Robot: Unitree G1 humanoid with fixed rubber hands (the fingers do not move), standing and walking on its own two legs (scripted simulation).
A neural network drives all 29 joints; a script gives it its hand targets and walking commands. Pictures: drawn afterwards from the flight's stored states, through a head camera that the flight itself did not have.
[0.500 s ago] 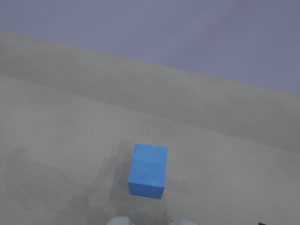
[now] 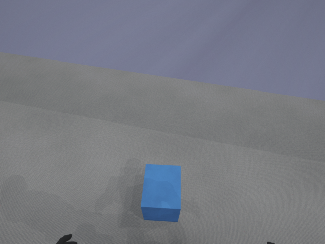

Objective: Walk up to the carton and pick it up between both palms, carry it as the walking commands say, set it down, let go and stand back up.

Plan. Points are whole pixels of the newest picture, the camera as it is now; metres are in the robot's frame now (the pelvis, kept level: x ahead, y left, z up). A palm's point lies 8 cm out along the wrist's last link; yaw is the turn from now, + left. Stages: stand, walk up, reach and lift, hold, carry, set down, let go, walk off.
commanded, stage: walk up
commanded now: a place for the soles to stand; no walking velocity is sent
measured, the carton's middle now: (162, 193) +0.47 +0.02 -0.64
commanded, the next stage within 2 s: none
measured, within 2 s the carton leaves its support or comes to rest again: neither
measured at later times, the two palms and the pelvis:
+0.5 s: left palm out of the picture +0.09 +0.31 -0.13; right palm out of the picture +0.12 -0.27 -0.10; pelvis +0.02 +0.02 +0.01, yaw -1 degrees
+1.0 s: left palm out of the picture +0.11 +0.32 -0.12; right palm out of the picture +0.12 -0.28 -0.11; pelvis +0.03 +0.03 +0.00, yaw -1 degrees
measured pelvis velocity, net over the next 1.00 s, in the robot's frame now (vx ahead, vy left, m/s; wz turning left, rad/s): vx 0.03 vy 0.03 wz -0.03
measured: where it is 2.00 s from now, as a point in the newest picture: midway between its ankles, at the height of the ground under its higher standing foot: outside the picture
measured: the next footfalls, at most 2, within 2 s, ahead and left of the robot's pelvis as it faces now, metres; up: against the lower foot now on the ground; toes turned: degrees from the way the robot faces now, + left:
left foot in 1.08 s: +0.10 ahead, +0.17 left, +0.00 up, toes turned -7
